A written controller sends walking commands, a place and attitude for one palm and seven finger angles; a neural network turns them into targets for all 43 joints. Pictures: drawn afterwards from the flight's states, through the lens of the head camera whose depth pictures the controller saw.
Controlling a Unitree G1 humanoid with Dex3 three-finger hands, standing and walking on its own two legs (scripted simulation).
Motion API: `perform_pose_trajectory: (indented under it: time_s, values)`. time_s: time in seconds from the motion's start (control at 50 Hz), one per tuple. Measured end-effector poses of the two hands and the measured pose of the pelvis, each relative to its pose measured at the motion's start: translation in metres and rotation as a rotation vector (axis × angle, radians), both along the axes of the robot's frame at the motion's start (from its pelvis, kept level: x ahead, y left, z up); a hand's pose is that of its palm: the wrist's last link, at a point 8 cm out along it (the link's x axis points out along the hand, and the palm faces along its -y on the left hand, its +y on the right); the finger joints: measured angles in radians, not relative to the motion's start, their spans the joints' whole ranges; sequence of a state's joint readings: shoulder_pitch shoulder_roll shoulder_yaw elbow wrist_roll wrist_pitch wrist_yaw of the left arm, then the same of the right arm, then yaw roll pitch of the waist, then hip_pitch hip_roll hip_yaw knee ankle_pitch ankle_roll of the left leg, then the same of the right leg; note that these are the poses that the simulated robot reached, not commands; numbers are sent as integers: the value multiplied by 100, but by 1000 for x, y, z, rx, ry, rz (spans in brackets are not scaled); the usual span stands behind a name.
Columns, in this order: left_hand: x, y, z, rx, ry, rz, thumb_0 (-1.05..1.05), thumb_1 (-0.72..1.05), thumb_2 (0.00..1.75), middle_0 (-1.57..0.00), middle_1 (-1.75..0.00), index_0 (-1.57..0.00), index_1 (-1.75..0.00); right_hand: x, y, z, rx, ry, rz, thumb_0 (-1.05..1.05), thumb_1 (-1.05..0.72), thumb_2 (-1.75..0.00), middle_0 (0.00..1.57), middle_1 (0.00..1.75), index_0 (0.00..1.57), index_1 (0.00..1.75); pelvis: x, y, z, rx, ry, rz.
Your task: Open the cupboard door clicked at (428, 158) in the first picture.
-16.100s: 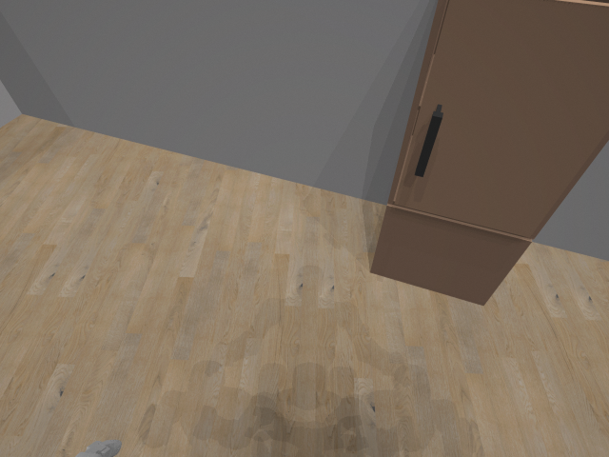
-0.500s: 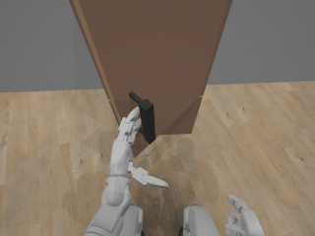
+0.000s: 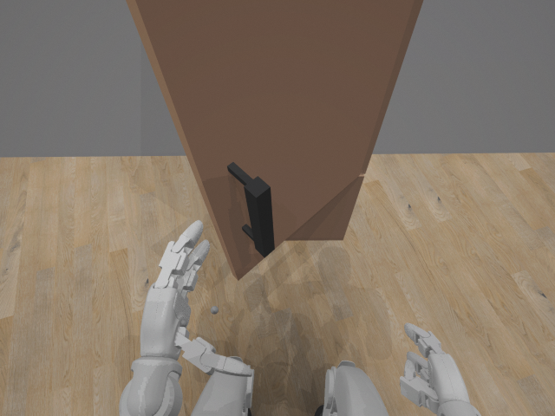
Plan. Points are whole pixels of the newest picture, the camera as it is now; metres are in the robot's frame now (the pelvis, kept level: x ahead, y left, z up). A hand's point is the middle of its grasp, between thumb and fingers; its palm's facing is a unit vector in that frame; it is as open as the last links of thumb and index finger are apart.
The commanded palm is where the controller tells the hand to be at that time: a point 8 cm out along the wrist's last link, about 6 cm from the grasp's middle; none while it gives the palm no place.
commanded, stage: slide the hand sideways off the handle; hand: left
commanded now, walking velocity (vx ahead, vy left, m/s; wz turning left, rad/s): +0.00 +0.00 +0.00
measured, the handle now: (252, 213) +0.39 +0.07 +0.04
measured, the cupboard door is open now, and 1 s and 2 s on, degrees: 44 44 44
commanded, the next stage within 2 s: draw the hand back to the body in 0.06 s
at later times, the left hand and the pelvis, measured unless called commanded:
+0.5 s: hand (154, 315) +0.23 +0.15 +0.10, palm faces +0.03 -1.00 -0.04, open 16.3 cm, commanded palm +0.19 +0.21 +0.11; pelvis +0.01 +0.01 +0.03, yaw +0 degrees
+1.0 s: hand (19, 287) +0.22 +0.23 +0.19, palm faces +0.22 -0.90 -0.37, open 13.4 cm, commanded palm +0.18 +0.28 +0.22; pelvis +0.03 +0.03 +0.10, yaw -1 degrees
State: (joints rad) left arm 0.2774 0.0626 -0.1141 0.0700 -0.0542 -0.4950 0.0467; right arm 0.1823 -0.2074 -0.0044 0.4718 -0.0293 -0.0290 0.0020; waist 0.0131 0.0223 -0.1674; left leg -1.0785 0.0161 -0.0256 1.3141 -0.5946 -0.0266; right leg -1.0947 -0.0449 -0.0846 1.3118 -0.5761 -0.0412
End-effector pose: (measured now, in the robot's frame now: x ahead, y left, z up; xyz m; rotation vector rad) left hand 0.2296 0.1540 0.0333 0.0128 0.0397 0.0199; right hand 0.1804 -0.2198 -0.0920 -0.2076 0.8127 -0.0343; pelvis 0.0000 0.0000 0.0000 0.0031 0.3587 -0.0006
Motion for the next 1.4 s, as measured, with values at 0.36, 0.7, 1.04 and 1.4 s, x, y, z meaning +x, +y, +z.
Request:
perform_pose_trajectory:
  time_s: [0.36,0.7,1.04,1.4]
  values:
    - [-12,27,41,30,-24,-2,-1,-50,30,-15,-30,-15,-30,-9,3,13,3,-39,-50,1,-91,-90,20,30,20,30,-1,3,8,-13,-40,-1]
    - [-35,76,112,85,-37,22,-1,-45,32,-15,-30,-15,-30,3,4,85,-44,-153,-77,1,-90,-90,20,30,20,30,16,15,54,-32,-158,5]
    - [-38,124,190,373,37,247,-1,5,54,-17,-30,-18,-30,14,36,125,-7,-185,-62,1,-90,-90,20,30,20,30,34,29,104,-24,-330,-17]
    - [-40,169,274,490,-209,414,1,66,80,-20,-30,-20,-30,26,29,143,-23,-195,-31,1,-90,-90,20,30,20,30,37,29,125,-24,-419,-32]
